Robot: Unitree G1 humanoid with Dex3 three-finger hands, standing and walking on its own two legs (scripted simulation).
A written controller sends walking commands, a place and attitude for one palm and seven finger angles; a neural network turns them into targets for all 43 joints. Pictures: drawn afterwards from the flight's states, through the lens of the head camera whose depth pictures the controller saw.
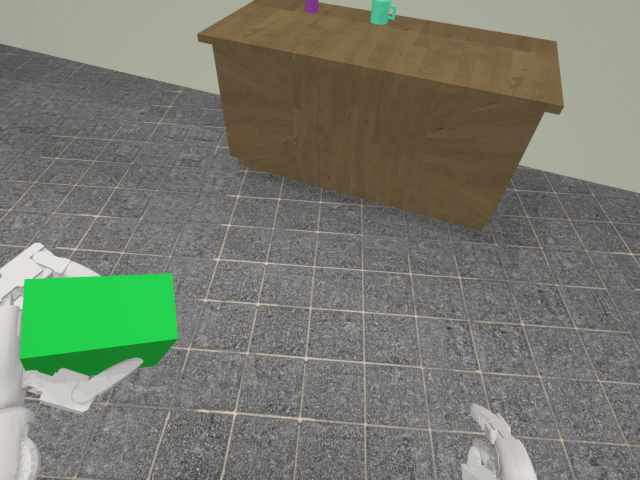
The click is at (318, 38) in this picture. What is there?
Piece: table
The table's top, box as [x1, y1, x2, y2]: [197, 0, 563, 114]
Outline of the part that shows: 197,34 198,41 558,114 563,106 556,41 395,15 395,18 393,20 388,19 388,22 384,25 377,25 369,21 370,11 318,2 318,11 316,13 308,13 304,10 304,0 254,0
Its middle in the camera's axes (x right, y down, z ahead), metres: +0.24 -0.79 +1.55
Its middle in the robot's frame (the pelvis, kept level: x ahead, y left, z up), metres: +1.69 -0.16 -0.11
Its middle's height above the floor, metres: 0.66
